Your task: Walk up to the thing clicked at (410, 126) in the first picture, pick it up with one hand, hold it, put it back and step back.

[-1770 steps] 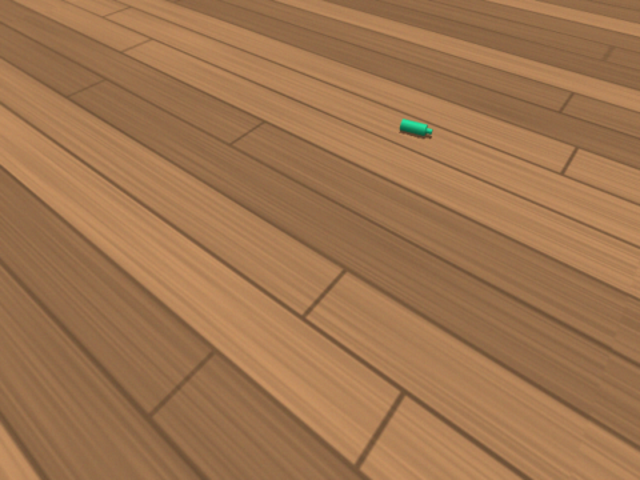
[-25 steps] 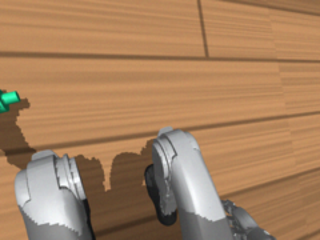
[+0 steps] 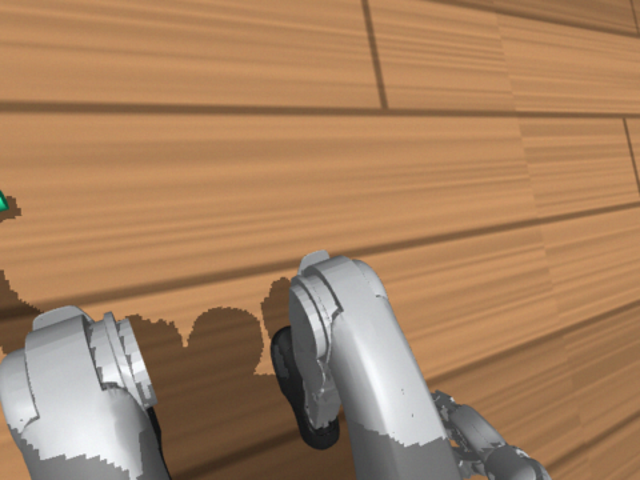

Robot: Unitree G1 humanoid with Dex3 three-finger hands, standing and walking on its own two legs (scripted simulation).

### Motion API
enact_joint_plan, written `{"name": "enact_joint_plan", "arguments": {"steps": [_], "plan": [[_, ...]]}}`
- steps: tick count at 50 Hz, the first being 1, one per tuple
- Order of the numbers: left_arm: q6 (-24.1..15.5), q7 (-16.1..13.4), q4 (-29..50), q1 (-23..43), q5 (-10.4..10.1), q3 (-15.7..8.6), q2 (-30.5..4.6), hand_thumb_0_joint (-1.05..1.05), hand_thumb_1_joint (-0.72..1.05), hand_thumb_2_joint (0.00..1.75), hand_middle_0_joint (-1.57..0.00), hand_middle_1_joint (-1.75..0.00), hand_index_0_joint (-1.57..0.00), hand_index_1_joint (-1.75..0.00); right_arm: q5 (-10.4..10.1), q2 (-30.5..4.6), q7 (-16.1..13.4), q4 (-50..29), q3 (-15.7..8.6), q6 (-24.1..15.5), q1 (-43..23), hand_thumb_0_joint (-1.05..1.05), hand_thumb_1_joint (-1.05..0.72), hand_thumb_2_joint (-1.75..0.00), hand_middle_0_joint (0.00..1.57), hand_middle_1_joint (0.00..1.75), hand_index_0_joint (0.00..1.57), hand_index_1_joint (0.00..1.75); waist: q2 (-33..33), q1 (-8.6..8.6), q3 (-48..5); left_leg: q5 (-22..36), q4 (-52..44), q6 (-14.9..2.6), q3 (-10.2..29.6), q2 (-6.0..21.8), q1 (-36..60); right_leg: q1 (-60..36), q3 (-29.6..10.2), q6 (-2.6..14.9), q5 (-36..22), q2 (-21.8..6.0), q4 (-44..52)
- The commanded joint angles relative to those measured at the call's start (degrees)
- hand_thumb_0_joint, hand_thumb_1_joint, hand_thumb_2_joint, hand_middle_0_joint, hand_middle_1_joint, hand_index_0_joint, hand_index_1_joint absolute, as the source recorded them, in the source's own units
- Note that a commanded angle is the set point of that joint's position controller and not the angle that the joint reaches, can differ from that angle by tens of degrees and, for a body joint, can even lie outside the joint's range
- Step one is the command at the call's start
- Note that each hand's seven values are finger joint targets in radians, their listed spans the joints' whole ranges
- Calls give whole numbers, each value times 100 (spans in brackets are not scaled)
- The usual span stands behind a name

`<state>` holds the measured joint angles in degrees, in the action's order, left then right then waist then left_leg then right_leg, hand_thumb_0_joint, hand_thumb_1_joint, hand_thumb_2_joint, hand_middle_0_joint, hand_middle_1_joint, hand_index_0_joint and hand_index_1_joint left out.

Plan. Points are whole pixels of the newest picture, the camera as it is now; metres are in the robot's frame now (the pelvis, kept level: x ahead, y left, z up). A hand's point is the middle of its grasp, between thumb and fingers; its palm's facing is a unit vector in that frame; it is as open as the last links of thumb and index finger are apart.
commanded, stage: rest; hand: left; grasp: from above
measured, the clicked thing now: out of the picture +0.42 +0.36 -0.27
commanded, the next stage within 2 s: open in 0.08 s
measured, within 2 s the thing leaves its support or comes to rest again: rests again in 0.70 s
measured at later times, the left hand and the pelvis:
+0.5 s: hand out of the picture +0.42 +0.37 -0.22, palm faces -0.40 -0.16 -0.90, open 9.8 cm; pelvis -0.01 +0.00 +0.00, yaw -1 degrees
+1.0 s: hand out of the picture +0.42 +0.37 -0.22, palm faces -0.41 -0.17 -0.90, open 13.6 cm; pelvis -0.01 +0.00 +0.00, yaw -1 degrees
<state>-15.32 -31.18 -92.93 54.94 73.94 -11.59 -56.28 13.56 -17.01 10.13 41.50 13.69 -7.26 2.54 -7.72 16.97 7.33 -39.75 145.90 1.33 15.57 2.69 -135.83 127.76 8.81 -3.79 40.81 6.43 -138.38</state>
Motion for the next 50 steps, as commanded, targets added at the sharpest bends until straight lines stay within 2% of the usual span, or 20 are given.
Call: {"name": "enact_joint_plan", "arguments": {"steps": [1, 4, 6, 9, 13, 14, 15, 17, 18, 20, 24, 25, 30, 33, 34, 35, 38, 41, 43, 50], "plan": [[47, -371, 767, 1558, -103, -80, -1865, 0, 82, 53, -114, -43, -116, -41, 22, -1795, -67, -7, -458, -60, 1040, 0, -88, -89, 20, 30, 20, 30, 3011, 81, -3850, 1178, -1380, -179, -754, 145, 3061, -1847, 644, 477, -1653, 103, 1245], [44, -366, 673, 1692, -103, 19, -1837, 0, 83, 53, -115, -44, -117, -42, 30, -1820, -45, -34, -418, -114, 1037, 0, -89, -89, 20, 30, 20, 30, 2931, 203, -3816, 1160, -1322, -194, -718, 168, 3031, -1845, 652, 464, -1658, 124, 1256], [41, -396, 539, 1549, -96, 46, -1853, 0, 82, 52, -114, -43, -116, -41, 27, -1818, -46, -45, -382, -124, 967, 0, -89, -89, 20, 30, 20, 30, 2928, 131, -3805, 1125, -1366, -183, -698, 166, 3006, -1862, 659, 480, -1622, 138, 1246], [43, -429, 486, 1674, -104, 101, -1876, 0, 81, 52, -114, -43, -115, -41, 40, -1845, -27, -73, -337, -165, 958, 0, -89, -89, 20, 30, 20, 30, 2944, 188, -3664, 1096, -1382, -170, -658, 178, 2979, -1739, 706, 484, -1574, 139, 1213], [70, -469, 468, 1570, -94, 30, -1940, 0, 49, 47, -82, -46, -84, -44, 55, -1873, -30, -87, -307, -190, 983, 0, -88, -89, 20, 30, 20, 30, 2935, 173, -3717, 1219, -1378, -171, -668, 168, 3069, -1830, 727, 458, -1705, 136, 1221], [59, -484, 485, 1674, -123, 101, -1921, 0, 41, 46, -74, -47, -77, -44, 45, -1842, -28, -83, -287, -194, 923, 0, -88, -89, 20, 30, 20, 30, 3010, 165, -3702, 1146, -1396, -159, -657, 188, 3010, -1794, 694, 484, -1639, 155, 1220], [41, -499, 497, 1688, -131, 46, -1946, 0, 33, 48, -70, -49, -72, -47, 83, -1873, -24, -87, -278, -198, 933, 0, -88, -89, 20, 30, 20, 30, 3009, 211, -3719, 1120, -1401, -160, -654, 175, 3020, -1830, 726, 473, -1629, 145, 1238], [59, -463, 482, 1785, -120, 173, -1915, 0, 17, 50, -63, -52, -65, -50, 48, -1897, -9, -108, -301, -248, 936, 0, -88, -89, 20, 30, 20, 30, 2984, 259, -3526, 976, -1393, -162, -637, 188, 2984, -1650, 736, 484, -1487, 134, 1220], [62, -473, 458, 1713, -137, 122, -1931, 0, 12, 52, -60, -53, -62, -51, 68, -1908, -18, -101, -289, -241, 920, 0, -88, -89, 20, 30, 20, 30, 2977, 226, -3578, 981, -1406, -165, -636, 181, 2990, -1728, 741, 474, -1497, 143, 1262], [89, -433, 338, 1638, -145, 223, -1817, 0, 4, 54, -55, -55, -56, -53, 82, -1891, -4, -98, -274, -259, 968, 0, -88, -89, 20, 30, 20, 30, 2891, 274, -3566, 987, -1356, -182, -652, 182, 2966, -1803, 704, 461, -1528, 152, 1287], [135, -319, 172, 1508, -318, 315, -1720, 0, -10, 64, -44, -63, -45, -62, 63, -1877, 5, -109, -260, -272, 943, 0, -88, -89, 20, 30, 20, 30, 2843, 233, -3460, 915, -1444, -174, -601, 176, 2844, -1762, 737, 474, -1438, 148, 1309], [149, -246, 196, 1529, -307, 409, -1655, 0, -12, 65, -42, -65, -43, -65, 76, -1900, 17, -131, -261, -283, 991, 0, -88, -89, 20, 30, 20, 30, 2789, 295, -3457, 902, -1437, -177, -572, 178, 2893, -1724, 758, 471, -1424, 144, 1297], [91, -110, 314, 1460, -392, 417, -1708, 0, -24, 75, -34, -73, -34, -73, 55, -1897, -4, -165, -204, -232, 949, 0, -89, -89, 20, 30, 20, 30, 2792, 230, -3531, 1001, -1464, -175, -557, 170, 2947, -1861, 741, 468, -1545, 156, 1322], [40, -117, 434, 1384, -354, 320, -1804, 0, -29, 79, -29, -78, -29, -78, 61, -1907, 0, -183, -186, -204, 943, 0, -88, -89, 20, 30, 20, 30, 2904, 186, -3633, 1170, -1492, -149, -563, 170, 3087, -1937, 761, 471, -1662, 149, 1282], [26, -115, 467, 1455, -344, 355, -1768, 0, -32, 81, -27, -79, -27, -80, 47, -1921, 2, -182, -200, -211, 964, 0, -88, -89, 20, 30, 20, 30, 2954, 250, -3566, 1196, -1485, -137, -547, 182, 3127, -1867, 775, 469, -1672, 146, 1262], [-12, -146, 587, 1530, -375, 248, -1835, 0, -33, 82, -24, -82, -25, -82, 65, -1931, -4, -185, -189, -193, 944, 0, -88, -89, 20, 30, 20, 30, 2987, 231, -3643, 1218, -1542, -125, -516, 182, 3158, -1892, 808, 469, -1687, 139, 1267], [-39, -165, 467, 1570, -299, 350, -1784, 0, -41, 88, -20, -85, -19, -86, 50, -1920, 11, -184, -188, -216, 950, 0, -88, -89, 20, 30, 20, 30, 2936, 308, -3444, 1112, -1464, -142, -537, 186, 3082, -1732, 784, 471, -1622, 141, 1275], [-59, -257, 504, 1455, -258, 191, -1922, 0, -42, 91, -18, -87, -17, -88, 86, -1906, 4, -180, -159, -202, 952, 0, -88, -89, 20, 30, 20, 30, 2969, 190, -3612, 1161, -1438, -163, -614, 182, 3052, -1997, 725, 460, -1681, 161, 1351], [-38, -264, 429, 1499, -228, 273, -1843, 0, -45, 93, -15, -91, -14, -91, 106, -1884, 16, -183, -161, -217, 931, 0, -88, -89, 20, 30, 20, 30, 3004, 254, -3506, 1056, -1431, -163, -618, 192, 2994, -1906, 714, 469, -1582, 166, 1350], [21, -269, 438, 1494, -267, 300, -1834, 0, -51, 98, -8, -98, -8, -98, 139, -1933, 9, -207, -150, -203, 916, 0, -88, -89, 20, 30, 20, 30, 2927, 260, -3535, 1051, -1478, -157, -572, 174, 2977, -1909, 795, 463, -1578, 152, 1342]]}}
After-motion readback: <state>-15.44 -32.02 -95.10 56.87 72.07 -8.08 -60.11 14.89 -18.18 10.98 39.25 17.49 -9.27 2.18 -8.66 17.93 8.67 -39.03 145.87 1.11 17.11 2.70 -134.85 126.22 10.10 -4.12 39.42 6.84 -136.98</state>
